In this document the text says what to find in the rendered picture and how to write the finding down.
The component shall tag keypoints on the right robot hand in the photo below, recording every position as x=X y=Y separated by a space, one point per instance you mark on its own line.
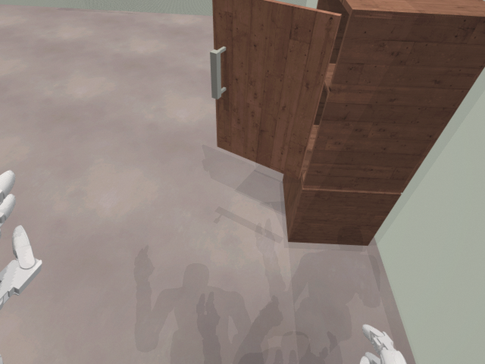
x=383 y=346

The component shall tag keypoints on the cupboard door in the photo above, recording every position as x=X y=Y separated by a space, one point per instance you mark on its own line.
x=274 y=67

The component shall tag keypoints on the handle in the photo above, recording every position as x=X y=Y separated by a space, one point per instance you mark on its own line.
x=215 y=58

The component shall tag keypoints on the left robot hand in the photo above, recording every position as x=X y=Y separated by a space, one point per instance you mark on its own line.
x=17 y=275

